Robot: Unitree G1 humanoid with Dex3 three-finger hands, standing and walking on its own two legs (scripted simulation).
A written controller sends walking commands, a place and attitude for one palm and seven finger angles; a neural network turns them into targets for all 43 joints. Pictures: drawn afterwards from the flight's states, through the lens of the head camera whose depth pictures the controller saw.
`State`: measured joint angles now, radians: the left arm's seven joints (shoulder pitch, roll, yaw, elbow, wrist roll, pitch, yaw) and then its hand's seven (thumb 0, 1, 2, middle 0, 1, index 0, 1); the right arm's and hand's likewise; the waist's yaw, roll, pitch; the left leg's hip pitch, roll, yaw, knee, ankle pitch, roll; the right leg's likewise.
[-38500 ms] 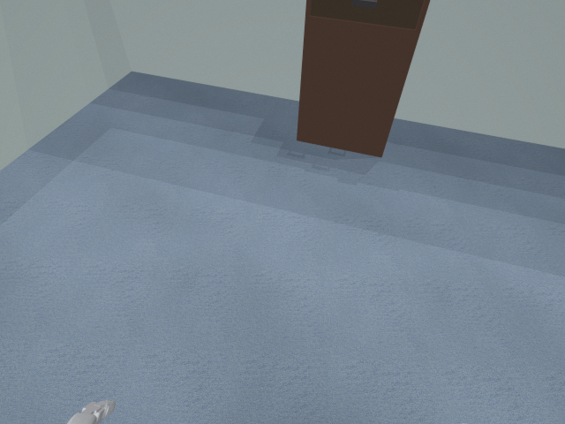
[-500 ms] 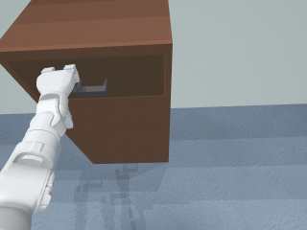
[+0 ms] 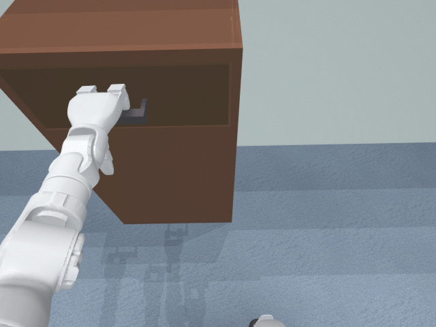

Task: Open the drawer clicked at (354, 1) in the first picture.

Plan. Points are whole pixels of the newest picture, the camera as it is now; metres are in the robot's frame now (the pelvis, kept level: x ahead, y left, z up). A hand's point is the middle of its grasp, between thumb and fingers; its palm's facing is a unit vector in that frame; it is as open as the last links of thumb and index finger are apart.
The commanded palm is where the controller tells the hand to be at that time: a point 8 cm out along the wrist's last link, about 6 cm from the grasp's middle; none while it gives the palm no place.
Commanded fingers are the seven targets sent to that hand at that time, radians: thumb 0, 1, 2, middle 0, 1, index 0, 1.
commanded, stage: lower the fingers behind the handle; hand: left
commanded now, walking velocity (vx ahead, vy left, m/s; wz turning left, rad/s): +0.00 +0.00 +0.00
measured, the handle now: (123, 109) +0.55 +0.20 +0.04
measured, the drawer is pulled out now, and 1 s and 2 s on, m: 0.00 0.00 0.00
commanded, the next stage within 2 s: lift the hand off the handle in 1.06 s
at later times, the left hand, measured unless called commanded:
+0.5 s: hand (114, 131) +0.48 +0.21 +0.05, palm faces +0.02 +0.02 -1.00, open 14.0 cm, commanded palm +0.46 +0.21 +0.07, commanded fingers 0.00 -0.50 0.30 -0.30 -1.20 -0.30 -1.20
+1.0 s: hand (114, 131) +0.48 +0.21 +0.05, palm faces +0.00 +0.04 -1.00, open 14.2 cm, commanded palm +0.46 +0.21 +0.07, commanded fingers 0.00 -0.50 0.30 -0.30 -1.20 -0.30 -1.20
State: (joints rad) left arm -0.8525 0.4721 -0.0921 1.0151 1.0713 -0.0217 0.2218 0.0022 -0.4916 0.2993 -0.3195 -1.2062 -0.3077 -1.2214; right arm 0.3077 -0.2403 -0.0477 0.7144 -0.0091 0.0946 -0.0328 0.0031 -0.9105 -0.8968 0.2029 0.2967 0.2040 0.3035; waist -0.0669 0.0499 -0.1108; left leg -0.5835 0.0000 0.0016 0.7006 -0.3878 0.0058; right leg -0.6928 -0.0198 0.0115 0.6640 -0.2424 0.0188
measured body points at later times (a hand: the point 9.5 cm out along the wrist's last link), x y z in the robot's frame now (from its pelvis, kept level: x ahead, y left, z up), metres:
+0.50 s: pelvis -0.01 +0.00 -0.01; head +0.08 -0.01 +0.43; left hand +0.48 +0.20 +0.11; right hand +0.02 -0.27 -0.14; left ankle -0.04 +0.12 -0.71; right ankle +0.04 -0.13 -0.71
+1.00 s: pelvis -0.02 +0.00 -0.02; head +0.07 -0.01 +0.42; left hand +0.48 +0.20 +0.11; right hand +0.01 -0.27 -0.15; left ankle -0.04 +0.12 -0.71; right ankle +0.04 -0.13 -0.71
